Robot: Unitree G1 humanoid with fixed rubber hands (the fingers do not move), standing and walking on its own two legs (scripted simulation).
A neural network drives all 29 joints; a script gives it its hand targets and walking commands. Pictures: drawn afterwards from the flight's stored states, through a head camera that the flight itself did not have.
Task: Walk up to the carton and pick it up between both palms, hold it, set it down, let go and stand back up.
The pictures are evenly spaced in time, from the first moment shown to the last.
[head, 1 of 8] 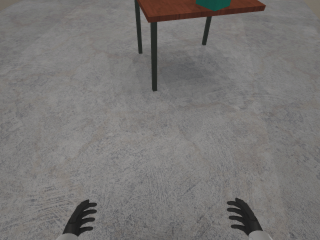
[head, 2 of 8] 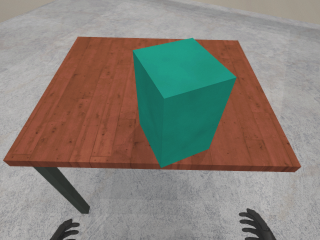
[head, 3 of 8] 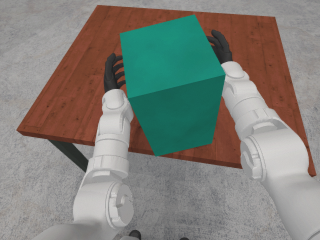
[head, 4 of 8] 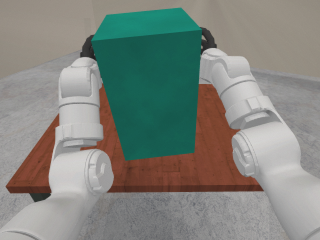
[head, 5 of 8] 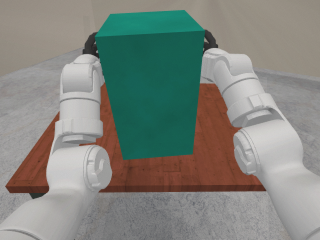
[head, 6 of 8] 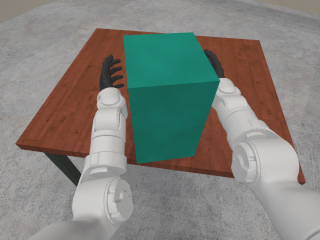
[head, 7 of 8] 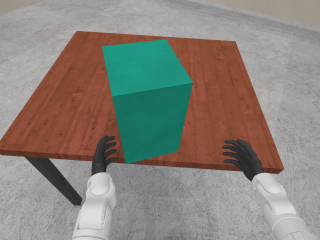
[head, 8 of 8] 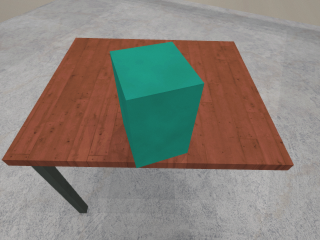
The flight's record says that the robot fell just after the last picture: no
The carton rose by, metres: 0.23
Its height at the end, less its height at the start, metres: +0.00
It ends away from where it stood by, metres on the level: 0.05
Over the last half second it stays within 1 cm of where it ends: yes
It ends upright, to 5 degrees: yes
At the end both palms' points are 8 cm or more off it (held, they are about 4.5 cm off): yes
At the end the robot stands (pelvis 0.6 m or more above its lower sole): yes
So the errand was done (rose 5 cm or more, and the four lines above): yes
